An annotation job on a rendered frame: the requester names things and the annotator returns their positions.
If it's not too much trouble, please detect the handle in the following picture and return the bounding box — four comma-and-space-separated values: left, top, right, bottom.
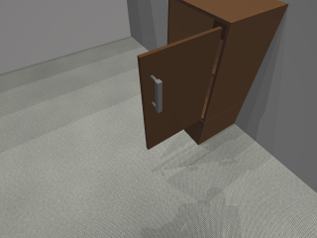
150, 75, 162, 113

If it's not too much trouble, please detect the cupboard door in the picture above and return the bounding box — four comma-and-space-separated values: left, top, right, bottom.
137, 26, 223, 150

